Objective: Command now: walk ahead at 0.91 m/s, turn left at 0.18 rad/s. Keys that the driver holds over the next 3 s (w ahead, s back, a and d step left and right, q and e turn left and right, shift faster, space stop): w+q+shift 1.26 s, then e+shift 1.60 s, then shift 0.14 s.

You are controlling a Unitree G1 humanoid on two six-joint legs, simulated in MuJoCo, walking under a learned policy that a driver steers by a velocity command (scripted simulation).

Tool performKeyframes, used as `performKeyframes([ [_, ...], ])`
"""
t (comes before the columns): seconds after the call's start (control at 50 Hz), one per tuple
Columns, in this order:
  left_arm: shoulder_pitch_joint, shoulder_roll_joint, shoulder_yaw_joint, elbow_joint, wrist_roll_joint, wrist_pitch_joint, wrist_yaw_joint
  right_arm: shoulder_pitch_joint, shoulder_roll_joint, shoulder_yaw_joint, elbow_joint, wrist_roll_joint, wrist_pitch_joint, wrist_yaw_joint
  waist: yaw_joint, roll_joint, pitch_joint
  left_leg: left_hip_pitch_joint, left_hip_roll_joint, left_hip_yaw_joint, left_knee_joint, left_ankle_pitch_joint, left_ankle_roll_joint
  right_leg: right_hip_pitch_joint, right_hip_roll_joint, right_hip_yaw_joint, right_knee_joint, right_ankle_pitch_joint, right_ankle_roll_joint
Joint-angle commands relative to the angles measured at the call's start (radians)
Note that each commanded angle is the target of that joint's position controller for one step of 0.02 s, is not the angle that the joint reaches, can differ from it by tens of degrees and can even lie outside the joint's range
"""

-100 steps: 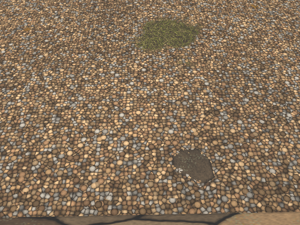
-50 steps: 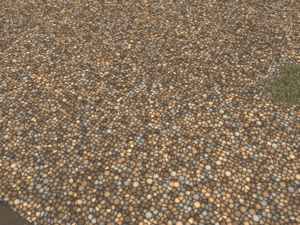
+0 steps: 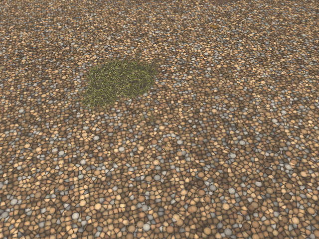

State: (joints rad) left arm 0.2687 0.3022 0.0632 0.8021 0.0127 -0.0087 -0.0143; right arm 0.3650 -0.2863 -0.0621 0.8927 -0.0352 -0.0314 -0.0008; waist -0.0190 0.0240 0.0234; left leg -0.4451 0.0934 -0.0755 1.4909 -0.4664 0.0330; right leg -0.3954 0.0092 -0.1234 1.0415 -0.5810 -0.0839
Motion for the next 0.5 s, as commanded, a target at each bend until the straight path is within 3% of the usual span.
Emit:
performKeyframes([
  [0.02, 0.076, 0.165, 0.031, 0.01, 0.038, -0.055, 0.001, -0.034, -0.023, 0.007, -0.105, -0.011, 0.009, -0.007, -0.031, -0.147, 0.114, -0.412, -0.025, -0.053, -0.022, 0.158, 0.003, 0.013, -0.352, 0.59, -0.567, 0.185, -0.046],
  [0.04, 0.068, 0.101, 0.016, 0.028, 0.042, -0.083, -0.008, -0.028, -0.061, -0.011, -0.067, -0.016, 0.034, -0.006, -0.028, -0.073, 0.136, -0.41, -0.019, -0.075, -0.041, 0.253, 0.026, -0.001, -0.329, 0.521, -0.485, 0.284, -0.036],
  [0.06, 0.019, 0.064, 0.006, 0.036, 0.033, -0.11, -0.005, -0.077, -0.059, -0.02, -0.08, 0.002, 0.035, 0.008, -0.062, -0.004, 0.146, -0.355, -0.022, -0.091, -0.247, 0.458, 0.046, -0.101, -0.268, 0.409, -0.509, 0.101, 0.012],
  [0.08, 0.015, 0.071, 0.012, 0.055, 0.02, -0.135, -0.001, -0.126, -0.042, -0.016, -0.082, 0.005, 0.035, 0.024, -0.06, -0.047, 0.153, -0.27, -0.037, -0.035, -0.345, 0.61, 0.061, -0.165, -0.235, 0.365, -0.535, 0.049, 0.023],
  [0.1, -0.022, 0.061, 0.012, 0.083, 0.007, -0.148, 0.01, -0.18, -0.018, -0.008, -0.104, 0.018, 0.036, 0.045, -0.088, -0.059, 0.174, -0.098, -0.061, 0.043, -0.537, 0.803, 0.04, -0.311, -0.168, 0.219, -0.546, -0.004, 0.024],
  [0.14, 0.054, 0.034, 0.004, 0.119, 0.0, -0.156, 0.024, -0.195, 0.012, -0.004, -0.061, 0.031, 0.038, 0.072, -0.058, -0.062, 0.115, 0.053, -0.087, 0.109, -0.601, 1.037, 0.05, -0.27, -0.154, 0.145, -0.487, -0.017, 0.013],
  [0.16, 0.094, 0.03, 0.001, 0.131, 0.005, -0.159, 0.025, -0.207, 0.01, -0.003, -0.05, 0.024, 0.038, 0.074, -0.044, -0.047, 0.114, 0.022, -0.083, 0.115, -0.627, 1.063, 0.068, -0.163, -0.167, 0.134, -0.444, 0.036, 0.008],
  [0.2, 0.198, 0.026, 0.001, 0.157, 0.03, -0.155, 0.024, -0.333, -0.006, -0.004, -0.067, 0.009, 0.032, 0.07, 0.037, -0.032, 0.164, -0.152, -0.084, 0.156, -0.713, 0.99, 0.083, 0.099, -0.184, 0.123, -0.375, 0.159, 0.002],
  [0.24, 0.311, 0.025, 0.0, 0.185, 0.067, -0.13, 0.04, -0.472, -0.015, -0.006, -0.109, 0.0, 0.02, 0.068, 0.125, -0.021, 0.233, -0.347, -0.071, 0.159, -0.833, 0.853, 0.089, 0.359, -0.217, 0.133, -0.319, 0.298, -0.013],
  [0.26, 0.345, 0.028, 0.0, 0.196, 0.072, -0.113, 0.053, -0.509, -0.012, -0.005, -0.117, -0.004, 0.015, 0.062, 0.149, -0.01, 0.254, -0.399, -0.065, 0.161, -0.897, 0.791, 0.089, 0.455, -0.23, 0.121, -0.289, 0.402, -0.011],
  [0.28, 0.311, 0.032, 0.003, 0.188, 0.068, -0.105, 0.059, -0.453, 0.002, 0.0, -0.103, -0.007, 0.016, 0.059, 0.115, -0.016, 0.196, -0.275, -0.072, 0.178, -0.99, 0.785, 0.103, 0.465, -0.214, 0.064, -0.246, 0.568, -0.007],
  [0.3, 0.303, 0.029, -0.003, 0.194, 0.045, -0.094, 0.068, -0.368, -0.027, -0.006, -0.072, -0.021, 0.014, 0.056, 0.07, -0.029, 0.151, -0.093, -0.098, 0.265, -1.036, 0.771, 0.119, 0.408, -0.19, -0.012, -0.109, 0.797, 0.019],
  [0.32, 0.296, 0.03, -0.004, 0.203, 0.027, -0.079, 0.079, -0.209, -0.046, -0.016, -0.026, -0.025, 0.019, 0.056, -0.007, -0.065, 0.074, 0.155, -0.117, 0.291, -0.997, 0.717, 0.142, 0.302, -0.2, -0.018, 0.079, 0.991, 0.024],
  [0.34, 0.221, 0.039, 0.004, 0.19, 0.028, -0.073, 0.083, 0.032, -0.09, -0.041, 0.048, -0.011, 0.029, 0.06, -0.13, -0.069, 0.004, 0.421, -0.099, 0.215, -0.958, 0.641, 0.197, 0.125, -0.206, -0.023, 0.343, 1.055, 0.032],
  [0.36, 0.004, 0.088, 0.031, 0.133, 0.018, -0.072, 0.067, 0.253, -0.132, -0.078, 0.106, 0.028, 0.044, 0.06, -0.319, 0.116, -0.052, 0.694, -0.055, 0.093, -1.098, 0.678, 0.31, -0.122, -0.041, -0.123, 0.858, 0.52, 0.053],
  [0.38, -0.123, 0.049, 0.016, 0.044, 0.034, -0.091, 0.054, 0.292, -0.229, -0.09, 0.128, 0.042, 0.044, 0.059, -0.291, 0.221, -0.026, 0.872, -0.004, 0.023, -0.872, 0.874, 0.333, -0.479, 0.033, -0.055, 0.979, -0.013, 0.062],
  [0.4, -0.085, -0.001, -0.007, -0.04, 0.03, -0.105, 0.052, 0.303, -0.202, -0.069, 0.132, 0.03, 0.025, 0.048, -0.198, 0.127, -0.144, 1.051, 0.091, -0.224, -0.826, 0.861, 0.413, -0.7, -0.012, 0.1, 0.937, 0.004, 0.066],
  [0.42, -0.079, 0.023, -0.017, -0.09, 0.027, -0.129, 0.039, 0.261, -0.153, -0.053, 0.108, 0.022, 0.012, 0.033, -0.157, 0.024, -0.187, 1.068, 0.185, -0.491, -0.999, 0.473, 0.439, -0.788, -0.05, 0.222, 0.71, 0.088, 0.066],
  [0.44, -0.107, 0.044, -0.014, -0.125, 0.024, -0.121, 0.029, 0.082, -0.185, -0.065, 0.065, 0.004, 0.007, -0.023, -0.042, 0.062, -0.088, 0.839, 0.277, -0.681, -1.201, 0.166, 0.436, -0.781, -0.092, 0.282, 0.476, 0.142, 0.097],
  [0.46, -0.121, 0.083, 0.0, -0.081, 0.043, -0.098, 0.02, -0.043, -0.133, -0.044, 0.024, -0.001, -0.003, -0.039, 0.018, -0.073, 0.01, 0.601, 0.232, -0.649, -1.265, 0.068, 0.416, -0.642, -0.13, 0.292, 0.352, 0.17, 0.136],
  [0.48, -0.107, 0.092, 0.005, -0.067, 0.058, -0.08, 0.016, -0.11, -0.128, -0.033, -0.012, -0.006, -0.023, -0.039, 0.065, -0.08, 0.072, 0.356, 0.208, -0.646, -1.271, 0.125, 0.422, -0.479, -0.145, 0.304, 0.207, 0.175, 0.168],
  [0.5, -0.128, 0.099, 0.004, -0.07, 0.056, -0.063, 0.015, -0.128, -0.126, -0.029, -0.028, -0.004, -0.04, -0.03, 0.085, -0.126, 0.117, 0.184, 0.157, -0.578, -1.273, 0.217, 0.412, -0.358, -0.161, 0.293, 0.072, 0.206, 0.194],
])
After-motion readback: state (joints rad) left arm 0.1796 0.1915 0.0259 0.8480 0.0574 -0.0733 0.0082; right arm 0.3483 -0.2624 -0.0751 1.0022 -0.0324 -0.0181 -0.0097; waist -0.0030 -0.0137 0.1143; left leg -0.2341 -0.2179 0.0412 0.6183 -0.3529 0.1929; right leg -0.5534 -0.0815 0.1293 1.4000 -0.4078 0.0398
